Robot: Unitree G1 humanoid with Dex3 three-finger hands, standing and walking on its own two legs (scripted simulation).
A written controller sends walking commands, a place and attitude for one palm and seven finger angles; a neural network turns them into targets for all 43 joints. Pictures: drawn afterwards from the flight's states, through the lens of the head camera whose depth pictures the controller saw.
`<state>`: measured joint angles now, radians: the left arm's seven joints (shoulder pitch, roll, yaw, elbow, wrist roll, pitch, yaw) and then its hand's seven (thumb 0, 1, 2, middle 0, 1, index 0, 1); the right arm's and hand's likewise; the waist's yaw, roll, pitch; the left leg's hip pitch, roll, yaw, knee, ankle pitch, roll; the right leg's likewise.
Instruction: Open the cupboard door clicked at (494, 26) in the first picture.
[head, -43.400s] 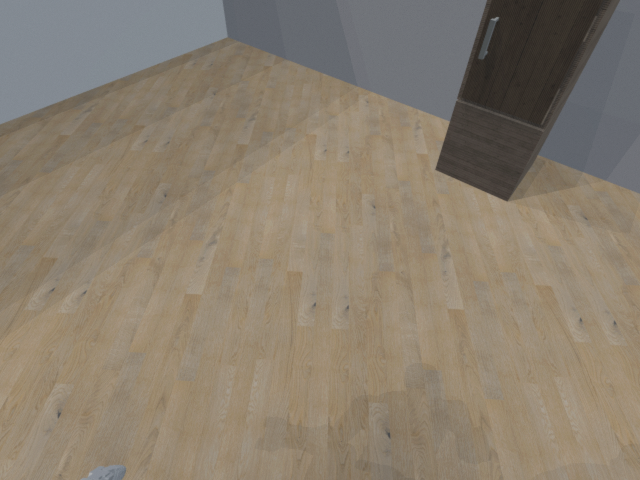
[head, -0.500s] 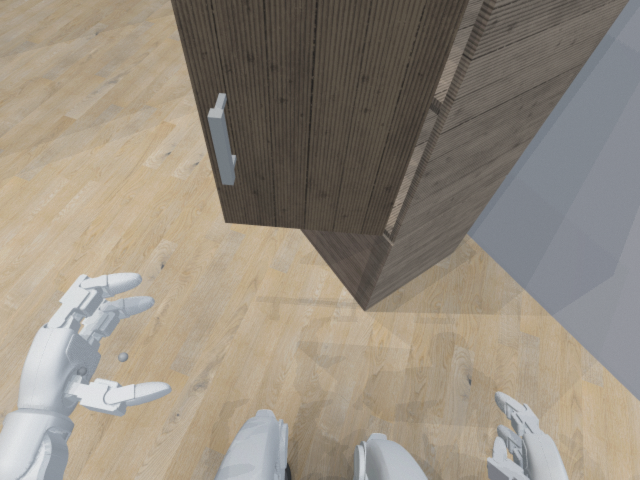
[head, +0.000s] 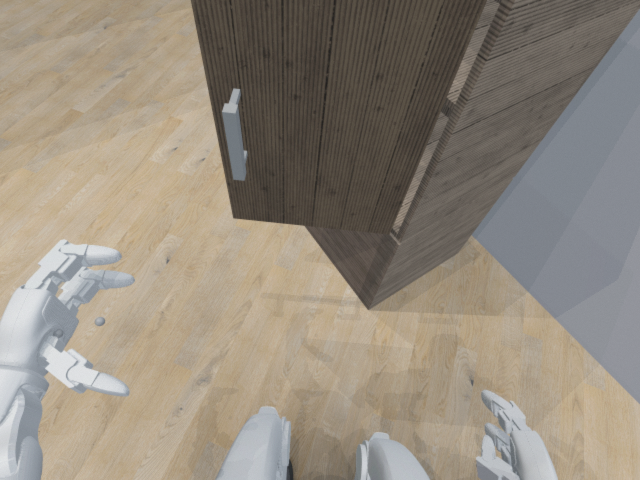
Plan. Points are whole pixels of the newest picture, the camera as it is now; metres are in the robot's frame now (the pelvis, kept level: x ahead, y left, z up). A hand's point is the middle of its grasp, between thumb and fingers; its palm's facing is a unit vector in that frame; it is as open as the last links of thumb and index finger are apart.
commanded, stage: raise the hand with hooked fingers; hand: left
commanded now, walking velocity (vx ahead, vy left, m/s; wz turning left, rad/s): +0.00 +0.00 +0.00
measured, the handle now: (237, 137) +0.59 +0.18 +0.03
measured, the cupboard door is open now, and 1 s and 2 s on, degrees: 52 52 52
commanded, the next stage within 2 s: move the hooked fingers beside the handle in 0.54 s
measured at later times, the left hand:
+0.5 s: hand (125, 309) +0.29 +0.25 +0.03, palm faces -0.01 -1.00 -0.05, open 14.0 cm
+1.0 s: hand (147, 261) +0.35 +0.25 +0.03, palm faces -0.01 -1.00 -0.03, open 14.0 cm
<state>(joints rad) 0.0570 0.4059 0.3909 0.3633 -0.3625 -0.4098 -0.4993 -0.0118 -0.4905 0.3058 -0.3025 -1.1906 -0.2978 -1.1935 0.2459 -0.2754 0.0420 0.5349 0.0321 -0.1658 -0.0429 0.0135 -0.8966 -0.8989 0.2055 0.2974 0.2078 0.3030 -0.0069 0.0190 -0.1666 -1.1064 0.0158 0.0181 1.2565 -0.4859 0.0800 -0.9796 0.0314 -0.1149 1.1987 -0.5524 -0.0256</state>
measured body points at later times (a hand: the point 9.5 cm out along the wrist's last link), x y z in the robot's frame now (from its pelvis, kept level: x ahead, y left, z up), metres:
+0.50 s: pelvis +0.01 -0.02 +0.00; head +0.10 +0.01 +0.44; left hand +0.28 +0.31 +0.04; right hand +0.17 -0.27 -0.08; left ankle +0.06 +0.07 -0.63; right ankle +0.02 -0.12 -0.63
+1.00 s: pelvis +0.01 -0.02 -0.01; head +0.11 +0.01 +0.43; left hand +0.35 +0.30 +0.03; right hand +0.16 -0.28 -0.10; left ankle +0.06 +0.07 -0.63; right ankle +0.02 -0.12 -0.63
